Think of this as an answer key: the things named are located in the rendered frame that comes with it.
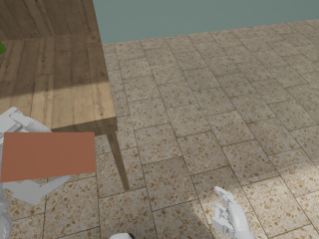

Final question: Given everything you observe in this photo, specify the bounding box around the sponge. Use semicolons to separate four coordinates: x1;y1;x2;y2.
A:
0;131;96;183

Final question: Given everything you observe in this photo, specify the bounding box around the robot right hand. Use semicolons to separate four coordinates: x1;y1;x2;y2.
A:
211;186;251;239

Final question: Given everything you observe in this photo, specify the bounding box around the robot left hand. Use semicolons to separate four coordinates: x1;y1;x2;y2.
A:
0;107;71;205

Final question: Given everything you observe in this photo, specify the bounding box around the table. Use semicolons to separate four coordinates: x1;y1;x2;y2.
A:
0;0;130;191

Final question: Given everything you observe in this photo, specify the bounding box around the left robot forearm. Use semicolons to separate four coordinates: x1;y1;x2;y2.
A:
0;199;13;239

